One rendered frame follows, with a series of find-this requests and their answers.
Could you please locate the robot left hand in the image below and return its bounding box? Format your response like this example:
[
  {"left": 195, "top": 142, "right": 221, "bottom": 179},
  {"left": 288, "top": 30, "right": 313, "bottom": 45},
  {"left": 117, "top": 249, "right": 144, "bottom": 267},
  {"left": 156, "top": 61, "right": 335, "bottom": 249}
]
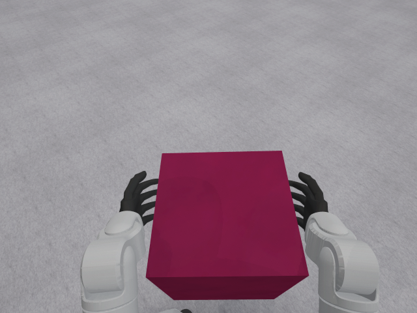
[{"left": 119, "top": 171, "right": 158, "bottom": 226}]

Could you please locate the left robot forearm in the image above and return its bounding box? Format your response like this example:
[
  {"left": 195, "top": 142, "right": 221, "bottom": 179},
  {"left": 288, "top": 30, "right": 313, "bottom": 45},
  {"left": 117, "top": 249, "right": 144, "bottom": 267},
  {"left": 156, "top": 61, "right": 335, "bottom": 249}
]
[{"left": 80, "top": 211, "right": 146, "bottom": 313}]

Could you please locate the right robot forearm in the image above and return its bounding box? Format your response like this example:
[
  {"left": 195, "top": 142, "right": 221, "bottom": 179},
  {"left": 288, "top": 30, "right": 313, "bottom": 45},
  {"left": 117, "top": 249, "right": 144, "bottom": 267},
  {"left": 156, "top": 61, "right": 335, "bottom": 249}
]
[{"left": 304, "top": 212, "right": 380, "bottom": 313}]

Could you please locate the carton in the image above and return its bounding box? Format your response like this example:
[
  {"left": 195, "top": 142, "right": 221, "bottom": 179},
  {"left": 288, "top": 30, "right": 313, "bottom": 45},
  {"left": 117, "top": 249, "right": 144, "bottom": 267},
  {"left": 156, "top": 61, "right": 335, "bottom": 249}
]
[{"left": 146, "top": 151, "right": 309, "bottom": 300}]

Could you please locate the robot right hand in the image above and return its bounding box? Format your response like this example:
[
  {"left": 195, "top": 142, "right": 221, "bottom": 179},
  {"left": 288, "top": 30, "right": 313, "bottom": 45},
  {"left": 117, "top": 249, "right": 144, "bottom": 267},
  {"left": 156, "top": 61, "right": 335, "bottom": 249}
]
[{"left": 289, "top": 172, "right": 328, "bottom": 231}]

